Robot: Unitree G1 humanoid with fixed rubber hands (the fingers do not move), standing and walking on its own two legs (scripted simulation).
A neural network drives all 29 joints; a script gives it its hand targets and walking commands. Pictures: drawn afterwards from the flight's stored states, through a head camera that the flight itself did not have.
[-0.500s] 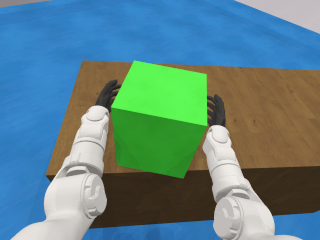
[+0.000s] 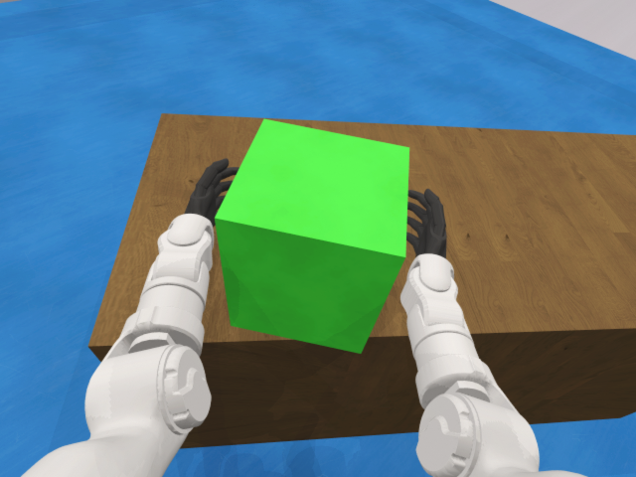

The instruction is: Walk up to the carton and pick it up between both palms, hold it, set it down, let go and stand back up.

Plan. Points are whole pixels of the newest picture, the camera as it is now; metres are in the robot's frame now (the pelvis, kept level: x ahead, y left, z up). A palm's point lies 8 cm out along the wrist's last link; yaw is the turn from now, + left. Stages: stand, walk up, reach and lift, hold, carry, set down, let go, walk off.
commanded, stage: set down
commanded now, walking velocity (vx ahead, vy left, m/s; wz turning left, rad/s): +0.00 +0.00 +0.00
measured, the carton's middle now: (314, 242) +0.43 -0.02 +0.03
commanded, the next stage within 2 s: none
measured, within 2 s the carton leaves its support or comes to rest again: neither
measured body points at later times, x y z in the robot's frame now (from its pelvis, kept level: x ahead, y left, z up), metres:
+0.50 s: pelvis +0.00 +0.00 +0.00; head +0.03 +0.04 +0.45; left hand +0.44 +0.13 +0.09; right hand +0.38 -0.17 +0.08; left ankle +0.02 +0.10 -0.74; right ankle -0.03 -0.13 -0.74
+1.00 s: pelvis +0.00 +0.00 +0.00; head +0.05 +0.04 +0.45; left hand +0.45 +0.14 +0.07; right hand +0.39 -0.17 +0.07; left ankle +0.02 +0.10 -0.74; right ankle -0.03 -0.13 -0.74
